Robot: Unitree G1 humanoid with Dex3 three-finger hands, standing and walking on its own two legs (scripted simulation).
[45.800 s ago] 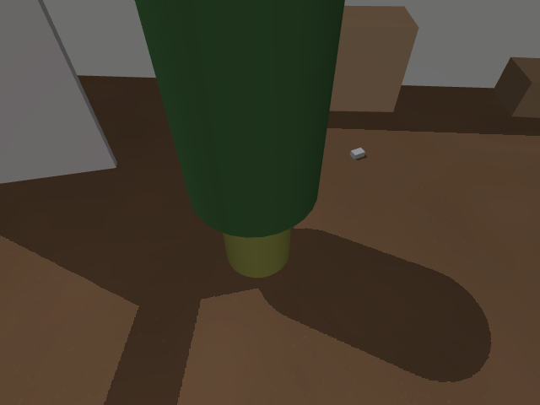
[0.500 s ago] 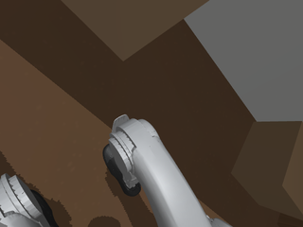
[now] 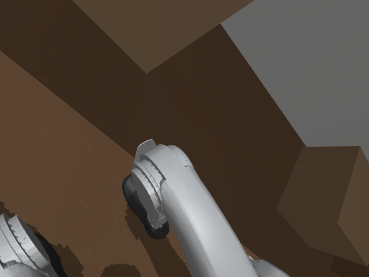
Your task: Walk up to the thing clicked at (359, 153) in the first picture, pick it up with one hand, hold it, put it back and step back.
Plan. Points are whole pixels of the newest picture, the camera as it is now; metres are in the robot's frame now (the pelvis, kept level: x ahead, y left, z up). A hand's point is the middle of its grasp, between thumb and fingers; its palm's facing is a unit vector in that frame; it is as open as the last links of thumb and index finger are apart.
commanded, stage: rest palm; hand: left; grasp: from above
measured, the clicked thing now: out of the picture +0.45 +0.36 -0.32
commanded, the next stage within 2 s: close in 1.42 s
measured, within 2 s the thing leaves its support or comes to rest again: neither
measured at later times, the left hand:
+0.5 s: hand out of the picture +0.44 +0.35 -0.28, palm faces -0.11 -0.43 -0.90, open 14.1 cm
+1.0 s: hand out of the picture +0.44 +0.35 -0.29, palm faces -0.11 -0.43 -0.90, open 14.0 cm
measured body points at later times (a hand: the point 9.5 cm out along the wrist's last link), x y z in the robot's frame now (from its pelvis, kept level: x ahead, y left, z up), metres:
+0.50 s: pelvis +0.00 +0.00 +0.00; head +0.32 +0.13 +0.28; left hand +0.45 +0.36 -0.23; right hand +0.01 -0.24 -0.03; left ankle +0.06 +0.14 -0.30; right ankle +0.12 -0.12 -0.30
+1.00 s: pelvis +0.00 +0.00 +0.00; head +0.33 +0.13 +0.28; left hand +0.45 +0.37 -0.24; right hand +0.02 -0.24 -0.03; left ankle +0.06 +0.14 -0.30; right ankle +0.12 -0.12 -0.30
